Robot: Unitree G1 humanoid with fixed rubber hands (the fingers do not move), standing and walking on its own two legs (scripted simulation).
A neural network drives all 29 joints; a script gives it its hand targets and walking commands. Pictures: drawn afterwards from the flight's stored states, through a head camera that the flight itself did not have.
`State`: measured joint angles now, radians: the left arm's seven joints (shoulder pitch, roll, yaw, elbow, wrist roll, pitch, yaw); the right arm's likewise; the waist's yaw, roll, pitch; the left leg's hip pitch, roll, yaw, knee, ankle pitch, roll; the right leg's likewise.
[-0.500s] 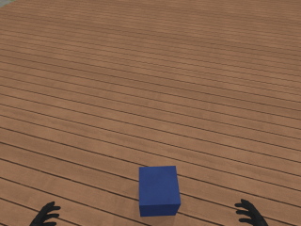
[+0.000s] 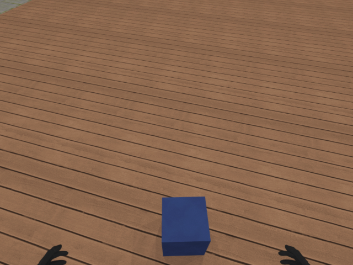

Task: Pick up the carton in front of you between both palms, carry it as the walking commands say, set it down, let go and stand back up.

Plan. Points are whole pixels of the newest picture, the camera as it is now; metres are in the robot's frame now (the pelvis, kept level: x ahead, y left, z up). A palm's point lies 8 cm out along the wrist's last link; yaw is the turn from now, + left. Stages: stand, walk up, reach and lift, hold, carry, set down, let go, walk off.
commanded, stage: stand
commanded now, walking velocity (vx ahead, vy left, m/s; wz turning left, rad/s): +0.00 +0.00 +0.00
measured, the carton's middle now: (183, 227) +0.41 -0.05 -0.65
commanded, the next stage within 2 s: none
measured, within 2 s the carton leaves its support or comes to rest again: neither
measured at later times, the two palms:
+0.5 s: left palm out of the picture +0.08 +0.30 -0.09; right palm out of the picture +0.07 -0.31 -0.10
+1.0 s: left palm out of the picture +0.07 +0.31 -0.09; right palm out of the picture +0.06 -0.31 -0.10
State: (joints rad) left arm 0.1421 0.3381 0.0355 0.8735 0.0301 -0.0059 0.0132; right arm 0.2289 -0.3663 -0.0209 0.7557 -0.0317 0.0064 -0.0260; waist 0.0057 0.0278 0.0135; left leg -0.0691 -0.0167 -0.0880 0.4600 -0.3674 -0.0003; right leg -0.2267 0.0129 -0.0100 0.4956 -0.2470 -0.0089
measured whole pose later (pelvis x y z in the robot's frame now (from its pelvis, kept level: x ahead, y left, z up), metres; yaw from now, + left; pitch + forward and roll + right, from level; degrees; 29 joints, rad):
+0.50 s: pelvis -0.02 +0.00 +0.00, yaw +0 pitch -3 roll +0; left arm 0.12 0.37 0.02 0.99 0.02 -0.01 0.01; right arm 0.21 -0.39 -0.01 0.88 -0.02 -0.01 -0.02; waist 0.01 0.02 0.03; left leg -0.05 -0.02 -0.09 0.40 -0.31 -0.01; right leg -0.20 0.01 -0.01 0.43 -0.19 -0.01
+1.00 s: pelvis -0.02 -0.01 +0.01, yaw +0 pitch -3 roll +0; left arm 0.10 0.38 0.01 1.05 0.01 -0.01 0.00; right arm 0.18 -0.40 0.00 0.96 -0.02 -0.01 -0.02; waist 0.01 0.02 0.03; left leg -0.04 -0.01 -0.09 0.36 -0.28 -0.01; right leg -0.19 0.01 -0.01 0.39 -0.16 -0.01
